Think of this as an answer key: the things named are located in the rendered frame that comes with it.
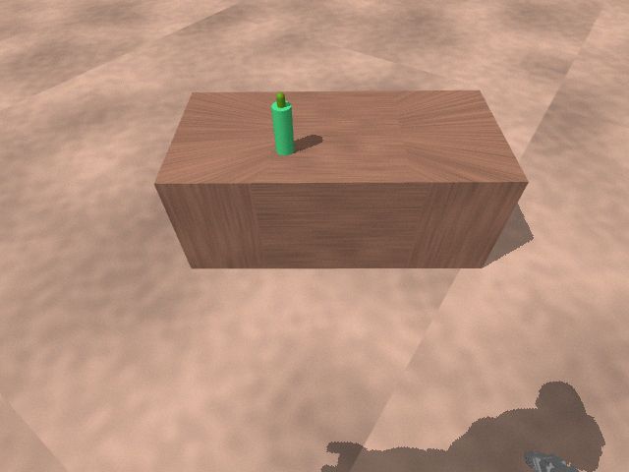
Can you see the right robot hand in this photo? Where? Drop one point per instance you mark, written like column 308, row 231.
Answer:
column 542, row 462

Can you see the bottle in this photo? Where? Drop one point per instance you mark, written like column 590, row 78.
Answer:
column 283, row 125

